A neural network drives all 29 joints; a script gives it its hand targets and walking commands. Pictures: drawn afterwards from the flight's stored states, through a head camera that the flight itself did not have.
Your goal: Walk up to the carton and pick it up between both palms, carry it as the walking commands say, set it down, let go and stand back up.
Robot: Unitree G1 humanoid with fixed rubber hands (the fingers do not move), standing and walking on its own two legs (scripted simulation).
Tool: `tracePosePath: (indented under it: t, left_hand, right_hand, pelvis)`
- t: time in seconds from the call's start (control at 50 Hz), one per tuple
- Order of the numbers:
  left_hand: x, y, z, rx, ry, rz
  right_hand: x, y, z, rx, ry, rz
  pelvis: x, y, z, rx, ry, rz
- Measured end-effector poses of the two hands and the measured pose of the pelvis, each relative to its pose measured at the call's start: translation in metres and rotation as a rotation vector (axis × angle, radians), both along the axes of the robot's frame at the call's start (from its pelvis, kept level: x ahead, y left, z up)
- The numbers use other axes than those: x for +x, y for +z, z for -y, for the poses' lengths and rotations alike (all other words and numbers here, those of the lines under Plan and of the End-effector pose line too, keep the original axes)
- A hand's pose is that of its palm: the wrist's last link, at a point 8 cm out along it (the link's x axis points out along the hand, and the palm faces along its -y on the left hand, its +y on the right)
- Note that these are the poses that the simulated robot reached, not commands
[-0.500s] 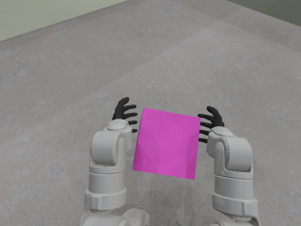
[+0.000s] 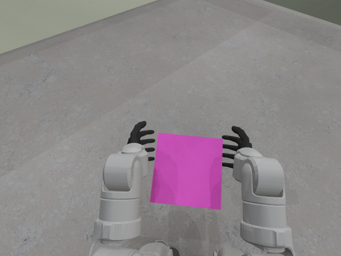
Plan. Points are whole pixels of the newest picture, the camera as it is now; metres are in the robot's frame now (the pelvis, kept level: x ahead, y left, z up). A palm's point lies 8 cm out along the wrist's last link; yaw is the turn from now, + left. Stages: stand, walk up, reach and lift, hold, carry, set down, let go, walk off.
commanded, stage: carry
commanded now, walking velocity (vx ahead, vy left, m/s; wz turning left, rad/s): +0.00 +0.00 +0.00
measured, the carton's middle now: (184, 173) +0.33 +0.00 -0.04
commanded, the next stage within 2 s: none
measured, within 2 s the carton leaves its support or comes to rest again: neither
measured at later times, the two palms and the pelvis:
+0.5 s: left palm (16, 197) +0.19 +0.30 +0.11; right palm (151, 211) +0.18 +0.07 +0.10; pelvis -0.13 +0.19 -0.02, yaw -2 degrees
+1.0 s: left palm out of the picture +0.08 +0.36 +0.11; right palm out of the picture +0.06 +0.13 +0.10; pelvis -0.24 +0.26 +0.02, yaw -4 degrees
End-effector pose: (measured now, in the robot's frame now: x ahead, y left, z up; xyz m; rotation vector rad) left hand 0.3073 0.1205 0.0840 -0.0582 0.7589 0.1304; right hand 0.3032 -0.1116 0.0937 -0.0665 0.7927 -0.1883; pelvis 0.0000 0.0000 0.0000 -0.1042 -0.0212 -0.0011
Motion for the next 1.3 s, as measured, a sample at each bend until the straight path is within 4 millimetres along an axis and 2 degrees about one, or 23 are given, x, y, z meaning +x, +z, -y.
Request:
tracePosePath:
  t: [0.04,0.06,0.1,0.16,0.2,0.28,0.34,0.38,0.46,0.52,0.56,0.62,0.68,0.74,0.9,1.0,1.04,1.12,1.16,1.24,1.3]
  left_hand:
    - [-0.011,0.006,-0.019,0.008,0.006,-0.041]
    - [-0.016,0.009,-0.028,0.005,0.015,-0.041]
    - [-0.022,0.012,-0.044,-0.012,0.057,0.027]
    - [-0.028,0.009,-0.066,-0.020,0.040,0.090]
    - [-0.039,0.002,-0.085,-0.018,0.038,0.079]
    - [-0.067,-0.007,-0.115,-0.022,0.036,-0.010]
    - [-0.084,0.004,-0.135,-0.014,0.027,-0.048]
    - [-0.097,0.016,-0.151,0.007,0.029,-0.036]
    - [-0.113,0.031,-0.170,0.000,0.054,0.128]
    - [-0.125,0.026,-0.187,-0.013,0.028,0.169]
    - [-0.137,0.016,-0.201,-0.005,0.018,0.142]
    - [-0.154,0.005,-0.215,0.001,0.009,0.024]
    - [-0.166,0.009,-0.225,0.007,-0.001,-0.047]
    - [-0.171,0.020,-0.231,0.007,-0.009,-0.033]
    - [-0.199,0.028,-0.238,0.024,-0.023,0.003]
    - [-0.226,0.025,-0.238,0.058,-0.037,-0.006]
    - [-0.239,0.026,-0.243,0.066,-0.033,-0.010]
    - [-0.254,0.032,-0.249,0.063,-0.037,0.052]
    - [-0.260,0.027,-0.251,0.054,-0.044,0.059]
    - [-0.280,0.026,-0.254,0.077,-0.050,0.017]
    - [-0.295,0.024,-0.253,0.094,-0.042,0.005]
  right_hand:
    - [-0.005,0.004,-0.019,0.002,-0.003,-0.027]
    - [-0.007,0.005,-0.030,-0.012,-0.002,-0.027]
    - [-0.011,0.007,-0.046,-0.021,0.022,0.016]
    - [-0.023,-0.001,-0.067,-0.005,-0.012,0.077]
    - [-0.037,-0.006,-0.086,-0.006,-0.012,0.065]
    - [-0.063,-0.002,-0.116,-0.010,0.005,-0.017]
    - [-0.077,0.006,-0.136,0.004,-0.003,-0.045]
    - [-0.087,0.006,-0.152,0.019,-0.006,-0.033]
    - [-0.112,0.010,-0.172,0.011,-0.003,0.073]
    - [-0.130,0.008,-0.190,0.003,-0.034,0.117]
    - [-0.144,0.006,-0.203,0.003,-0.027,0.097]
    - [-0.160,0.007,-0.217,-0.007,-0.019,0.001]
    - [-0.169,0.014,-0.228,-0.020,-0.027,-0.046]
    - [-0.177,0.016,-0.236,-0.035,-0.054,-0.034]
    - [-0.212,0.017,-0.243,-0.015,-0.078,-0.010]
    - [-0.240,0.008,-0.244,0.017,-0.092,-0.011]
    - [-0.250,0.011,-0.248,0.018,-0.085,-0.012]
    - [-0.265,0.017,-0.254,0.013,-0.082,0.054]
    - [-0.272,0.012,-0.255,0.019,-0.080,0.063]
    - [-0.292,0.010,-0.259,0.023,-0.080,0.030]
    - [-0.307,0.006,-0.261,0.011,-0.084,0.017]
  pelvis:
    - [-0.011,0.014,-0.016,-0.003,0.023,-0.027]
    - [-0.016,0.015,-0.023,0.007,0.035,-0.033]
    - [-0.022,0.001,-0.035,0.064,0.000,-0.040]
    - [-0.035,-0.016,-0.064,0.038,0.002,-0.031]
    - [-0.047,-0.017,-0.084,0.035,-0.005,-0.007]
    - [-0.072,0.003,-0.110,0.008,-0.007,-0.016]
    - [-0.090,0.023,-0.131,0.000,-0.006,-0.048]
    - [-0.104,0.028,-0.146,-0.003,0.009,-0.046]
    - [-0.122,-0.001,-0.171,0.045,-0.044,0.011]
    - [-0.131,-0.021,-0.195,0.030,-0.027,0.036]
    - [-0.140,-0.021,-0.208,0.027,-0.037,0.055]
    - [-0.154,-0.003,-0.220,0.017,-0.034,0.031]
    - [-0.167,0.016,-0.231,0.014,-0.037,-0.017]
    - [-0.179,0.022,-0.242,0.002,-0.042,-0.043]
    - [-0.214,0.022,-0.258,0.010,-0.070,-0.057]
    - [-0.241,0.017,-0.264,0.022,-0.068,-0.047]
    - [-0.249,0.018,-0.266,0.028,-0.061,-0.028]
    - [-0.259,0.003,-0.273,0.038,-0.060,0.022]
    - [-0.266,-0.001,-0.276,0.038,-0.060,0.034]
    - [-0.288,0.009,-0.280,0.058,-0.071,-0.003]
    - [-0.306,0.008,-0.283,0.071,-0.074,-0.003]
